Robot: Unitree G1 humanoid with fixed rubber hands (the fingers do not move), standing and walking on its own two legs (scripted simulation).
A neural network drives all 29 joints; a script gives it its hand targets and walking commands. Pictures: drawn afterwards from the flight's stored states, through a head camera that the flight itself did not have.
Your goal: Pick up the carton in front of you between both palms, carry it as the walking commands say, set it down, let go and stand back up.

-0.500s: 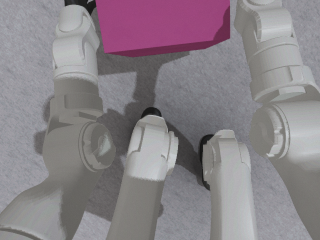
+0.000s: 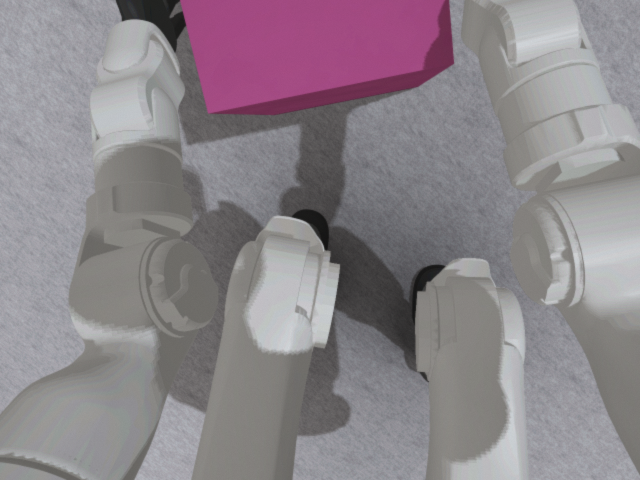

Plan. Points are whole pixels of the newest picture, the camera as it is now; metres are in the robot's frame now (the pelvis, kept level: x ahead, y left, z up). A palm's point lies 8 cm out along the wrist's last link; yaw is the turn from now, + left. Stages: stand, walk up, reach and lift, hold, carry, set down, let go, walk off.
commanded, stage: set down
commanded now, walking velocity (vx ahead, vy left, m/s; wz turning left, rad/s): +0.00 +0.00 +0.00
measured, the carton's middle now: (321, 0) +0.53 +0.15 -0.27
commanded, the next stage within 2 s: none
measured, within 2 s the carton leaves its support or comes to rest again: neither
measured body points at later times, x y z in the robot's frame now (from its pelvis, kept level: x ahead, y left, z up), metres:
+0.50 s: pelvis -0.01 -0.01 -0.01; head +0.37 +0.04 +0.21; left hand +0.48 +0.30 -0.20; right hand +0.58 +0.01 -0.21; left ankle +0.12 +0.14 -0.37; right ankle +0.07 -0.11 -0.37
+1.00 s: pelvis -0.01 +0.00 -0.03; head +0.38 +0.04 +0.18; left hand +0.47 +0.35 -0.22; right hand +0.60 -0.02 -0.22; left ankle +0.12 +0.14 -0.37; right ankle +0.07 -0.10 -0.37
